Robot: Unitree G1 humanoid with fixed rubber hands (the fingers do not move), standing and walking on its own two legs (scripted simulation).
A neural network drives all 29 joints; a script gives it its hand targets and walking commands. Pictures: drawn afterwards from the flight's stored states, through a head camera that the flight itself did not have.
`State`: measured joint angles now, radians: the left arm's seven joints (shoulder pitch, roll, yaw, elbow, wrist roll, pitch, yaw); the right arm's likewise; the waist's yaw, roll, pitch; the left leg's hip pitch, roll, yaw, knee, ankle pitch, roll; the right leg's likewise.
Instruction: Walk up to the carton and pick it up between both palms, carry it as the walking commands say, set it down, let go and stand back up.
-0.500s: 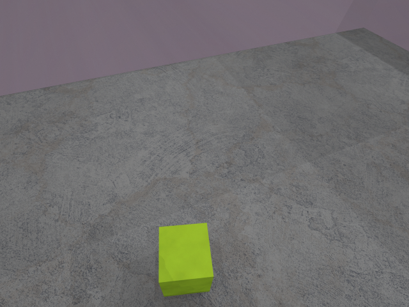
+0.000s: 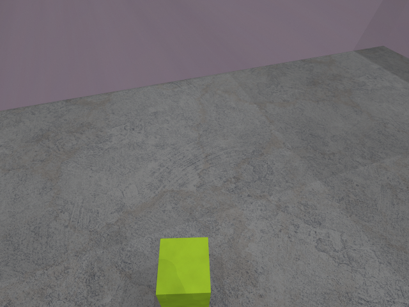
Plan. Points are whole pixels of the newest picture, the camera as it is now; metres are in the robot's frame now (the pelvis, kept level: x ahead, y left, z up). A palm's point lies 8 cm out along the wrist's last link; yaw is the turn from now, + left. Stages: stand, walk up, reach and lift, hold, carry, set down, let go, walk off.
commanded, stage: walk up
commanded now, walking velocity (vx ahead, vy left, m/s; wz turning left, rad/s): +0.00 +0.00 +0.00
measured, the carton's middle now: (185, 274) +0.40 +0.08 -0.65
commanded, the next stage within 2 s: stand in 1.84 s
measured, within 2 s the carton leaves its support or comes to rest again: neither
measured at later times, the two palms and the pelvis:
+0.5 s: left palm out of the picture -0.05 +0.25 -0.13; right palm out of the picture -0.03 -0.19 -0.15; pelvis -0.02 +0.03 +0.00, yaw +0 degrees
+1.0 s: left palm out of the picture -0.04 +0.33 -0.16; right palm out of the picture +0.06 -0.09 -0.15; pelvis +0.00 +0.12 -0.01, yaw +1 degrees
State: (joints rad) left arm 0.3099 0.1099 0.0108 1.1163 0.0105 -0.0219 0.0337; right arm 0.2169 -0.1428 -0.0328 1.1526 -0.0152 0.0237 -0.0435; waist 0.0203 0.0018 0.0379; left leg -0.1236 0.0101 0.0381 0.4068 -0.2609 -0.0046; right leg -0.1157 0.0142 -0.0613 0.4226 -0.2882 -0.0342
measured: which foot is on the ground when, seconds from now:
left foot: down 0.00-0.40, up 0.42-0.68, down 0.70-1.00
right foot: down 0.00-0.70, up 0.72-0.96, down 0.98-1.00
